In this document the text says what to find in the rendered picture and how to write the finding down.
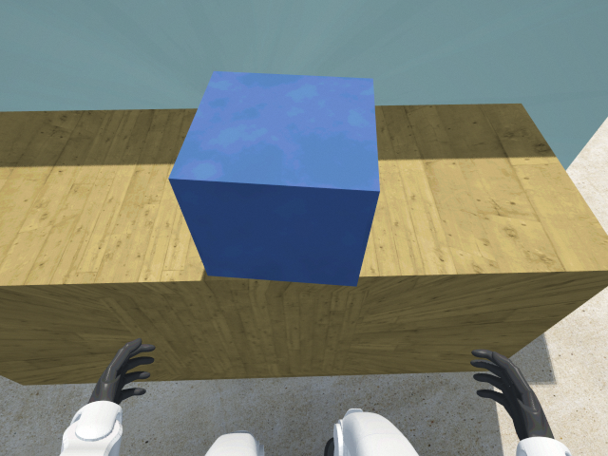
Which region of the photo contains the robot thigh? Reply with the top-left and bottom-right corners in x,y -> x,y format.
333,412 -> 419,456
205,431 -> 264,456

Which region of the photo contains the carton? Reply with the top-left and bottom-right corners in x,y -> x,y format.
168,71 -> 380,287

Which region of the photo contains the pedestal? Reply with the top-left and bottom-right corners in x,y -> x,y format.
0,104 -> 608,386

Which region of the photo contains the robot left forearm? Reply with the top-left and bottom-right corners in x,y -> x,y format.
60,401 -> 123,456

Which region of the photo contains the robot right forearm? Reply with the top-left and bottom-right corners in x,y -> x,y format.
516,437 -> 572,456

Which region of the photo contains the left robot thigh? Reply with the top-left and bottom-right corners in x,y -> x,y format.
205,431 -> 264,456

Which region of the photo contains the right robot thigh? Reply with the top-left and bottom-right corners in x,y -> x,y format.
333,412 -> 419,456

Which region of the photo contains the robot left hand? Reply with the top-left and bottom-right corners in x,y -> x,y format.
88,338 -> 155,405

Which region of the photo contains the robot right hand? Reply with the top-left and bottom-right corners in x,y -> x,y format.
470,350 -> 555,441

